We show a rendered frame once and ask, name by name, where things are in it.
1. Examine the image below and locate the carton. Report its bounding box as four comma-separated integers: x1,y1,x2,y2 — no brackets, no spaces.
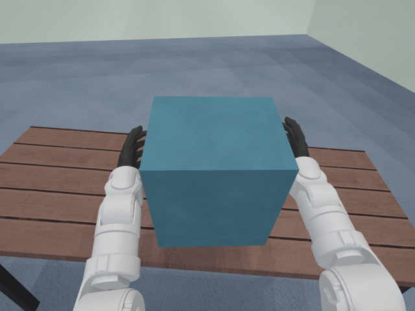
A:
139,97,299,248

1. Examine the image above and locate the left robot hand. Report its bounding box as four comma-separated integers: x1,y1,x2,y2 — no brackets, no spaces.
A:
117,126,147,169

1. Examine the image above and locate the robot right forearm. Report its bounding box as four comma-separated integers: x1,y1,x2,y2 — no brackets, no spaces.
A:
289,157,406,311

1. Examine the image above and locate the robot right upper arm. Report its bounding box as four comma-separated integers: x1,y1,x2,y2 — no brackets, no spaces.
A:
319,263,405,311

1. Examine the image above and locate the right robot hand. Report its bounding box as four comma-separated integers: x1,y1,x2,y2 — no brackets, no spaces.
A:
282,117,310,158

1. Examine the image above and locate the robot left forearm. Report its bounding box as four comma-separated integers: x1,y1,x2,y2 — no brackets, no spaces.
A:
73,166,143,311

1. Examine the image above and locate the robot left upper arm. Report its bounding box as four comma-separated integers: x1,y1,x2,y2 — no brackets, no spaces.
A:
74,288,145,311

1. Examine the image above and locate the table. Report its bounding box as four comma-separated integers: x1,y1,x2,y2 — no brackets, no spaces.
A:
0,126,415,311

